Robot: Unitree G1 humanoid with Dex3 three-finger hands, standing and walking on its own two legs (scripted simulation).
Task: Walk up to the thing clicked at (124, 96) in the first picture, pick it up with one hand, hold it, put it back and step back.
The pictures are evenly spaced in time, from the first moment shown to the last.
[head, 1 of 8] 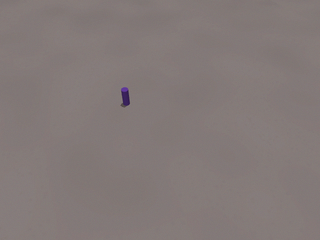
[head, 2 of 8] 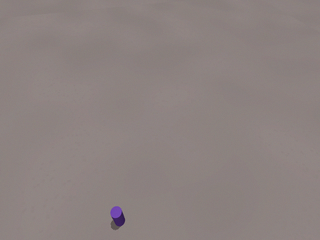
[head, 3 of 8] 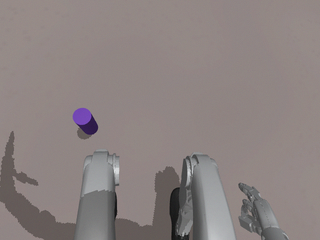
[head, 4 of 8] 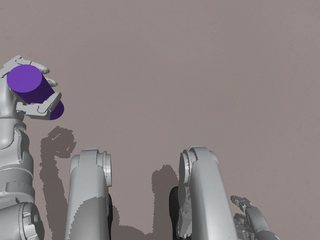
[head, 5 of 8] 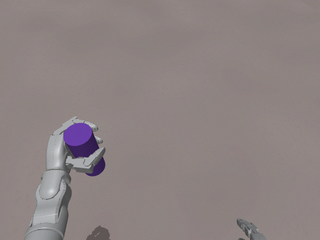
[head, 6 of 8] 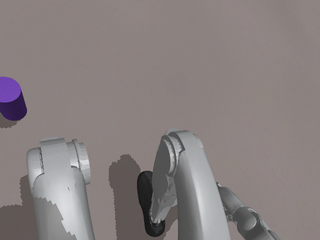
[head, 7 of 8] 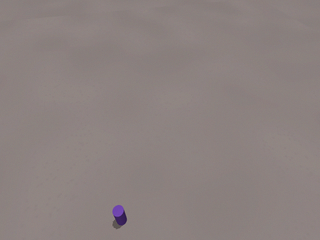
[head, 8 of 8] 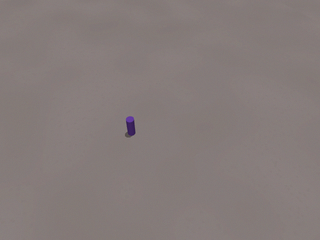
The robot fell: no
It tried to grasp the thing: yes
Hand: left
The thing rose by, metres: 0.69
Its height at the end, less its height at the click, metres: +0.00
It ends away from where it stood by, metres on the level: 0.01
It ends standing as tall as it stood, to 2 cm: yes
